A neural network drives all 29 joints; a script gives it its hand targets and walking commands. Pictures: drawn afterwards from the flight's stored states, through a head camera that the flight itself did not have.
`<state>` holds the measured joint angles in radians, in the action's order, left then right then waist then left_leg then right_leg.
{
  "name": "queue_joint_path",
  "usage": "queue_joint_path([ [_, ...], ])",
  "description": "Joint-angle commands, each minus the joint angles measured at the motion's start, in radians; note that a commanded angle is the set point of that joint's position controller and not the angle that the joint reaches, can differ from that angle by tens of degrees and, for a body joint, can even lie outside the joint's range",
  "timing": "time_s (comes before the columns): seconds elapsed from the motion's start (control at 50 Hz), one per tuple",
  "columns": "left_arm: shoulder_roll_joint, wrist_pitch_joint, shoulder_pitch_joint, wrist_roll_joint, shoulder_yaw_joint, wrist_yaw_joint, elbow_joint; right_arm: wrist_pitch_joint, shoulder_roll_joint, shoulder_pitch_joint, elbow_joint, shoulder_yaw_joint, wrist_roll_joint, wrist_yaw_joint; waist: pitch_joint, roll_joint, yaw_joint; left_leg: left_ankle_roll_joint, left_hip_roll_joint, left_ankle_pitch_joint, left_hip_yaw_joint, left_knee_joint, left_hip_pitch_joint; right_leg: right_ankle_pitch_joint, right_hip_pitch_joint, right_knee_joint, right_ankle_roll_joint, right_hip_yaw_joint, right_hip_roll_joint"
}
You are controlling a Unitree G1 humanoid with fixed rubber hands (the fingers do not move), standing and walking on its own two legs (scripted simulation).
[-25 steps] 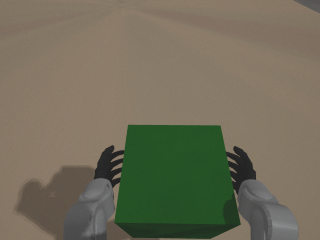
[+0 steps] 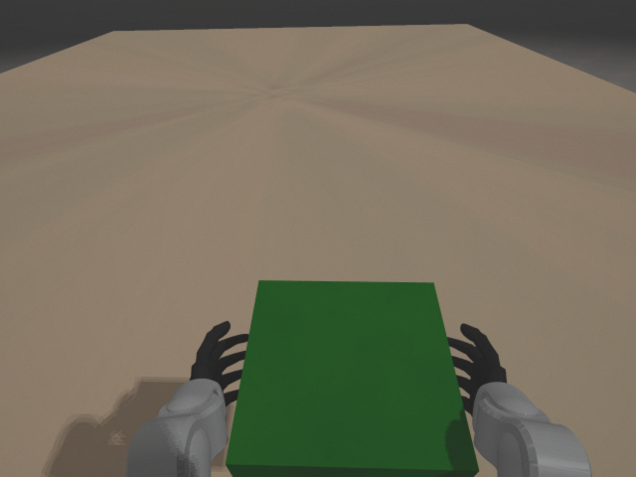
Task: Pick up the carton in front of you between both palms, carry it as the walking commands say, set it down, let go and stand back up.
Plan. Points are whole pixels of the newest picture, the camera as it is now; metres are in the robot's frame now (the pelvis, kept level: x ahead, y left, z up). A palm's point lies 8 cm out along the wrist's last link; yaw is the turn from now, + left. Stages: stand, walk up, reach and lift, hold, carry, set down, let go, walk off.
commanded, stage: carry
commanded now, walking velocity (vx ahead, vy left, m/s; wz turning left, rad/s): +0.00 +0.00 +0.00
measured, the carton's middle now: (343, 408) +0.24 +0.00 +0.03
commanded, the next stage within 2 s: hold in 1.70 s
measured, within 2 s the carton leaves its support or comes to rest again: neither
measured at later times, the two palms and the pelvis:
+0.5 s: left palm (209, 377) +0.24 +0.16 +0.08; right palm (469, 386) +0.24 -0.14 +0.08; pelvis +0.02 +0.01 -0.01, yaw -1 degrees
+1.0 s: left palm (220, 392) +0.25 +0.16 +0.04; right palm (464, 402) +0.25 -0.14 +0.04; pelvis -0.01 +0.01 +0.00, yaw -1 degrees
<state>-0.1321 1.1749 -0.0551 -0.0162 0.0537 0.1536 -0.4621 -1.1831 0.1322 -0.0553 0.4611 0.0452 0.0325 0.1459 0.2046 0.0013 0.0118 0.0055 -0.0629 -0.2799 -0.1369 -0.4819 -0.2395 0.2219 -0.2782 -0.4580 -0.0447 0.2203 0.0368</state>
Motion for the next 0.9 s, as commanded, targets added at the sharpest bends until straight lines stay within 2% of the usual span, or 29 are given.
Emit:
queue_joint_path([
  [0.0,-0.622,-0.002,0.346,0.172,-0.527,-0.027,-0.091,0.018,0.621,0.336,0.082,-0.497,-0.159,-0.008,0.118,0.032,-0.010,-0.005,-0.125,0.452,0.098,0.032,0.030,-0.394,0.103,-0.029,0.032,-0.129,0.142],
  [0.06,-0.634,-0.002,0.345,0.163,-0.513,-0.020,-0.083,0.017,0.631,0.353,0.089,-0.503,-0.172,-0.009,0.127,0.028,-0.010,-0.005,-0.121,0.514,0.091,0.010,0.035,-0.412,0.104,-0.057,0.031,-0.122,0.137],
  [0.18,-0.695,-0.020,0.375,0.171,-0.528,-0.026,-0.115,0.033,0.687,0.401,0.133,-0.535,-0.202,-0.022,0.141,0.014,-0.011,-0.008,-0.110,0.514,0.082,-0.014,0.042,-0.432,0.114,-0.078,0.026,-0.127,0.136],
  [0.3,-0.700,-0.033,0.363,0.178,-0.548,-0.032,-0.143,0.043,0.690,0.377,0.152,-0.543,-0.197,-0.025,0.146,0.012,-0.012,-0.013,-0.107,0.479,0.081,-0.018,0.056,-0.404,0.108,-0.076,0.022,-0.132,0.135],
  [0.42,-0.672,-0.029,0.342,0.172,-0.555,-0.040,-0.135,0.039,0.666,0.347,0.138,-0.539,-0.177,-0.027,0.107,0.007,-0.012,-0.018,-0.106,0.392,0.085,0.009,0.047,-0.332,0.091,-0.043,0.022,-0.139,0.136],
  [0.6,-0.599,-0.056,0.398,0.130,-0.536,-0.105,-0.007,0.068,0.590,0.412,0.020,-0.530,-0.149,-0.093,0.036,0.005,-0.009,-0.028,-0.101,0.210,0.098,0.072,0.005,-0.174,0.068,0.018,0.021,-0.149,0.132],
  [0.7,-0.614,-0.112,0.452,0.120,-0.525,-0.142,0.068,0.123,0.601,0.467,-0.056,-0.517,-0.139,-0.129,0.049,0.004,-0.008,-0.032,-0.098,0.148,0.097,0.084,0.000,-0.134,0.069,0.032,0.018,-0.153,0.132],
  [0.88,-0.619,-0.254,0.515,0.056,-0.464,-0.199,0.244,0.261,0.614,0.526,-0.236,-0.451,-0.067,-0.184,0.075,-0.001,-0.010,-0.032,-0.098,0.119,0.092,0.084,0.001,-0.124,0.070,0.042,0.017,-0.157,0.136],
])
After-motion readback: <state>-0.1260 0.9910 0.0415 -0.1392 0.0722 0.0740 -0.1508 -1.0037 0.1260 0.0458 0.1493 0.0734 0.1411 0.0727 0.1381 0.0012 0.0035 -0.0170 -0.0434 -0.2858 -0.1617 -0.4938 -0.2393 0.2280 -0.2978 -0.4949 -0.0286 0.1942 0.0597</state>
